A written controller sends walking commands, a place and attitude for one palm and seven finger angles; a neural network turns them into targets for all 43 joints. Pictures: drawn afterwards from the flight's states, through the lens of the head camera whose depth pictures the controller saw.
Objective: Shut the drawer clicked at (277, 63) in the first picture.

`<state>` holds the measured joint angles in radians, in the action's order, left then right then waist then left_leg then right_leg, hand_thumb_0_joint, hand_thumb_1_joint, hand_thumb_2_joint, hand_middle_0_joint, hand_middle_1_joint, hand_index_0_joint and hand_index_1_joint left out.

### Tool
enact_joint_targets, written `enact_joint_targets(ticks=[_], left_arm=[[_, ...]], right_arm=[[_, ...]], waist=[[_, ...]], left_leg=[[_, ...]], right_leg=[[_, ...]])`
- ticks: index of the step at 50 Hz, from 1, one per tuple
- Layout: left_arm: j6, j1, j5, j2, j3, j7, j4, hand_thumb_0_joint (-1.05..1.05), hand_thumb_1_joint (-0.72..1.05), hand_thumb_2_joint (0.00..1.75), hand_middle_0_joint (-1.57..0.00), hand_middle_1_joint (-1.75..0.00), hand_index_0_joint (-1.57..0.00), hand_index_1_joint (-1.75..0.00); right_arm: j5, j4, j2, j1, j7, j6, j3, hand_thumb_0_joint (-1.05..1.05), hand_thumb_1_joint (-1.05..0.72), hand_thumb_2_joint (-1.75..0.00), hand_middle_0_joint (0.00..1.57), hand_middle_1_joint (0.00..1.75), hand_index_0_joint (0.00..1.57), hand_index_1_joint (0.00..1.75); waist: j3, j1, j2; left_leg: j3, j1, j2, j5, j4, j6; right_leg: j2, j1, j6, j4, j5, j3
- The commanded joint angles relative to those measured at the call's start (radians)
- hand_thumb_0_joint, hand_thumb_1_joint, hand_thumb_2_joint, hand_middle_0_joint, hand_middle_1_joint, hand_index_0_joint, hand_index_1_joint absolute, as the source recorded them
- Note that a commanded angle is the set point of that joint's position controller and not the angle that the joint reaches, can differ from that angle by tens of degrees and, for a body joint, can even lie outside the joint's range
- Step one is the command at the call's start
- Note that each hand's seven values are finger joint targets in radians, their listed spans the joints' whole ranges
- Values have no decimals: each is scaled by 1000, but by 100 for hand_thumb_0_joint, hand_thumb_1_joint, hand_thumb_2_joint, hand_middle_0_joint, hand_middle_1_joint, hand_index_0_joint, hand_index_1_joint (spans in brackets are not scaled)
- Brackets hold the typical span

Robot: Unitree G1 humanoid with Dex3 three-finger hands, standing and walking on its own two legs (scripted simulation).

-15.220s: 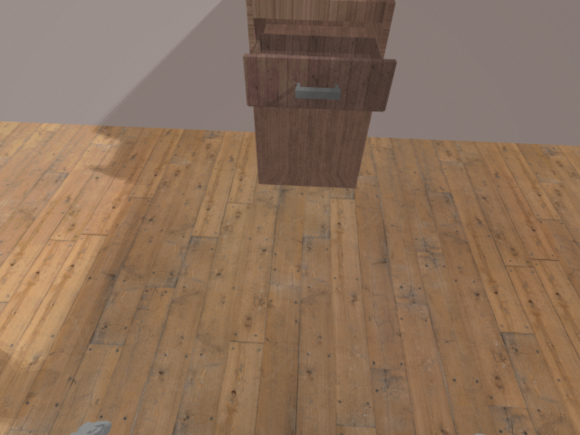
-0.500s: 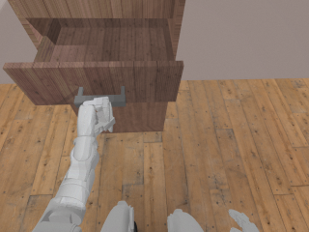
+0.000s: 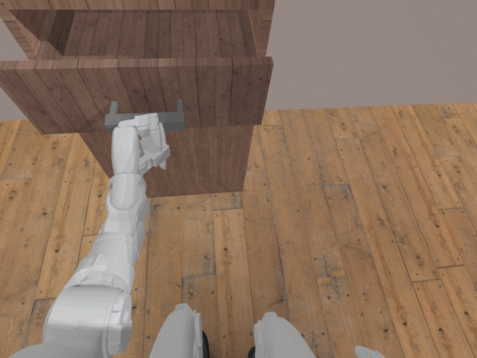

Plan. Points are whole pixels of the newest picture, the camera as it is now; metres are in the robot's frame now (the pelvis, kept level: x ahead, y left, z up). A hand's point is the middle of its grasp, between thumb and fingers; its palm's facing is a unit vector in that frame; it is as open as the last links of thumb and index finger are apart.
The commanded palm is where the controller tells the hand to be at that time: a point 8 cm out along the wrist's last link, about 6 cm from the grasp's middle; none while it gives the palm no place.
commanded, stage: push the drawer shut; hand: left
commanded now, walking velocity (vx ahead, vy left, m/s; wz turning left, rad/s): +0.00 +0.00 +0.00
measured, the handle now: (147, 113) +0.53 +0.14 +0.04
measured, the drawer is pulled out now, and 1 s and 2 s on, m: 0.15 0.03 0.00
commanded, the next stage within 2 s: pull the fist back off the drawer in 1.58 s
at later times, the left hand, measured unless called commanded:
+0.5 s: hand (166, 117) +0.52 +0.11 +0.04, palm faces +0.08 -1.00 -0.03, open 3.0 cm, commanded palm +0.50 +0.15 +0.04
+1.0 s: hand (165, 91) +0.58 +0.11 +0.05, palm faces +0.08 -1.00 -0.03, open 3.1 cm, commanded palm +0.56 +0.15 +0.04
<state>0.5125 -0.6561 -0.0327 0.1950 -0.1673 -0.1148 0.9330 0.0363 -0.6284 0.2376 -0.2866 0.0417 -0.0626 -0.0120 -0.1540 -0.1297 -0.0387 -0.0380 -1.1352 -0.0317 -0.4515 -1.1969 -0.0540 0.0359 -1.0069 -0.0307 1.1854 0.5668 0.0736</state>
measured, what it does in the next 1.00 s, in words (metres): stands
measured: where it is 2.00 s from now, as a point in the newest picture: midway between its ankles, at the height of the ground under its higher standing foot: outside the picture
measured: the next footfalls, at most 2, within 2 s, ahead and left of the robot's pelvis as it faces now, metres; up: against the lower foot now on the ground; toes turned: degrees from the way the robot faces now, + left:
none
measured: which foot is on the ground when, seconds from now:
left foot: down 0.00-1.00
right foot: down 0.00-1.00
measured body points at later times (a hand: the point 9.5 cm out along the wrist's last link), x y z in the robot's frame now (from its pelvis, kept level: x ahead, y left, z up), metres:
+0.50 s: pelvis +0.00 +0.00 -0.01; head +0.14 +0.01 +0.42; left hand +0.51 +0.16 +0.05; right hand +0.00 -0.26 -0.13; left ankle +0.06 +0.09 -0.63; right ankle +0.00 -0.11 -0.63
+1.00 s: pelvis +0.01 +0.00 -0.02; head +0.18 +0.01 +0.40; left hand +0.57 +0.17 +0.05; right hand -0.03 -0.26 -0.12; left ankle +0.06 +0.09 -0.63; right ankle +0.00 -0.11 -0.63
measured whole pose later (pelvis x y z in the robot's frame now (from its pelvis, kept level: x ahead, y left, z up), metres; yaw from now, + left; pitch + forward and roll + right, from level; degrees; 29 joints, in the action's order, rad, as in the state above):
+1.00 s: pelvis +0.01 +0.00 -0.02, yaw -2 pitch +30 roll -5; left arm 0.42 -1.10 0.05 0.47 -0.38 -0.05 1.26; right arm 0.07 -0.63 0.25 -0.39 0.07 -0.10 -0.04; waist -0.14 -0.25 -0.06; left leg -0.01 -1.32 -0.07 -0.48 -1.28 -0.05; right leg 0.07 -1.18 -0.04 1.24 0.58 0.10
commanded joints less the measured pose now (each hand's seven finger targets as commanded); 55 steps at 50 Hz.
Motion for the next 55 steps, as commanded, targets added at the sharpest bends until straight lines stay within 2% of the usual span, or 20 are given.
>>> enact_joint_targets(ticks=[1, 5, 8, 11, 17, 20, 21, 23, 24, 25, 27, 33, 34, 37, 39, 42, 45, 47, 50, 55], left_arm=[[72, -518, 4, 195, -75, -13, -116, 0, 90, 90, -140, -160, -140, -160], [77, -555, 6, 260, -124, 3, -80, 0, 90, 90, -140, -160, -140, -160], [73, -562, 0, 248, -120, 16, -56, 0, 90, 90, -140, -160, -140, -160], [72, -583, 0, 283, -146, 25, -46, 0, 90, 90, -140, -160, -140, -160], [75, -634, 12, 289, -146, 24, -36, 0, 90, 90, -140, -160, -140, -160], [74, -678, 29, 296, -142, 17, -1, 0, 90, 90, -140, -160, -140, -160], [70, -703, 30, 286, -134, 14, 13, 0, 90, 90, -140, -160, -140, -160], [69, -740, 40, 317, -147, 9, 22, 0, 90, 90, -140, -160, -140, -160], [74, -775, 41, 329, -154, 7, 7, 0, 90, 90, -140, -160, -140, -160], [70, -760, 49, 344, -164, 7, 33, 0, 90, 90, -140, -160, -140, -160], [65, -806, 49, 336, -153, 8, 37, 0, 90, 90, -140, -160, -140, -160], [38, -841, 52, 414, -195, 23, 76, 0, 90, 90, -140, -160, -140, -160], [37, -861, 53, 397, -178, 28, 71, 0, 90, 90, -140, -160, -140, -160], [18, -880, 53, 423, -192, 33, 105, 0, 90, 90, -140, -160, -140, -160], [15, -897, 57, 479, -230, 34, 102, 0, 90, 90, -140, -160, -140, -160], [2, -922, 62, 481, -218, 44, 102, 0, 90, 90, -140, -160, -140, -160], [-8, -929, 65, 523, -250, 52, 105, 0, 90, 90, -140, -160, -140, -160], [-16, -937, 67, 520, -245, 56, 106, 0, 90, 90, -140, -160, -140, -160], [-17, -968, 69, 526, -247, 59, 88, 0, 90, 90, -140, -160, -140, -160], [-32, -1000, 79, 557, -259, 59, 107, 0, 90, 90, -140, -160, -140, -160]], right_arm=[[3, 61, 169, -119, -14, 9, 53, 0, -90, -90, 20, 30, 20, 30], [8, 62, 170, -143, -13, 2, 47, 0, -90, -90, 20, 30, 20, 30], [9, 63, 168, -155, -8, -6, 49, 0, -90, -90, 20, 30, 20, 30], [10, 62, 172, -174, -4, -12, 50, 0, -90, -90, 20, 30, 20, 30], [15, 51, 174, -200, 6, -23, 54, 0, -90, -90, 20, 30, 20, 30], [19, 39, 178, -218, 9, -28, 54, 0, -90, -90, 20, 30, 20, 30], [20, 37, 179, -222, 10, -29, 54, 0, -90, -90, 20, 30, 20, 30], [21, 35, 184, -228, 9, -30, 53, 0, -90, -90, 20, 30, 20, 30], [25, 32, 184, -232, 9, -27, 52, 0, -90, -90, 20, 30, 20, 30], [25, 28, 186, -238, 9, -30, 51, 0, -90, -90, 20, 30, 20, 30], [27, 25, 184, -245, 10, -31, 50, 0, -90, -90, 20, 30, 20, 30], [28, 27, 193, -263, 9, -33, 41, 0, -90, -90, 20, 30, 20, 30], [28, 28, 190, -266, 11, -31, 40, 0, -90, -90, 20, 30, 20, 30], [28, 25, 195, -275, 12, -32, 37, 0, -90, -90, 20, 30, 20, 30], [30, 26, 201, -286, 10, -31, 35, 0, -90, -90, 20, 30, 20, 30], [31, 27, 199, -296, 12, -33, 31, 0, -90, -90, 20, 30, 20, 30], [33, 23, 205, -317, 14, -36, 31, 0, -90, -90, 20, 30, 20, 30], [33, 24, 204, -322, 16, -38, 30, 0, -90, -90, 20, 30, 20, 30], [36, 18, 208, -334, 19, -38, 33, 0, -90, -90, 20, 30, 20, 30], [38, 15, 210, -349, 21, -39, 27, 0, -90, -90, 20, 30, 20, 30]], waist=[[-412, -49, -22], [-465, -42, -43], [-470, -46, -44], [-484, -47, -51], [-491, -61, -71], [-474, -78, -86], [-454, -95, -59], [-465, -100, -58], [-481, -101, -100], [-490, -94, -102], [-490, -114, -89], [-511, -121, -103], [-528, -127, -130], [-505, -136, -123], [-533, -134, -116], [-538, -140, -149], [-561, -138, -152], [-561, -143, -143], [-578, -147, -185], [-563, -158, -182]], left_leg=[[108, 432, 11, 165, 116, 22], [99, 417, 14, 197, 99, 19], [95, 416, 13, 226, 94, 20], [101, 422, 8, 248, 90, 20], [101, 432, 5, 274, 80, 19], [112, 442, 0, 271, 77, 20], [111, 422, 1, 253, 74, 16], [112, 401, 2, 229, 68, 12], [112, 423, 3, 250, 62, 13], [117, 430, 1, 263, 62, 16], [114, 416, 2, 269, 49, 11], [107, 372, 1, 278, 28, 6], [114, 394, 0, 294, 27, 7], [109, 360, 0, 279, 16, 4], [112, 348, -3, 285, 8, 2], [110, 352, -5, 307, 2, 3], [115, 362, -8, 343, -5, 3], [115, 356, -9, 342, -8, 2], [125, 404, -14, 373, -12, 5], [124, 372, -15, 370, -17, 2]], right_leg=[[15, -1, 13, -182, -206, -47], [17, 33, 13, -170, -242, -56], [20, 43, 12, -170, -273, -57], [23, 37, 11, -160, -286, -53], [26, 18, 10, -158, -304, -53], [28, -26, 9, -156, -285, -46], [29, -29, 12, -161, -275, -47], [29, -30, 13, -163, -253, -54], [28, -43, 10, -155, -267, -53], [29, -46, 8, -149, -270, -48], [30, -43, 12, -153, -283, -52], [34, -19, 12, -148, -304, -60], [35, -36, 10, -138, -311, -56], [38, -39, 12, -146, -299, -60], [39, -23, 11, -134, -309, -61], [40, -27, 11, -133, -327, -59], [43, -24, 10, -123, -355, -54], [45, -21, 11, -126, -358, -55], [47, -58, 8, -120, -363, -46], [50, -53, 9, -120, -365, -46]])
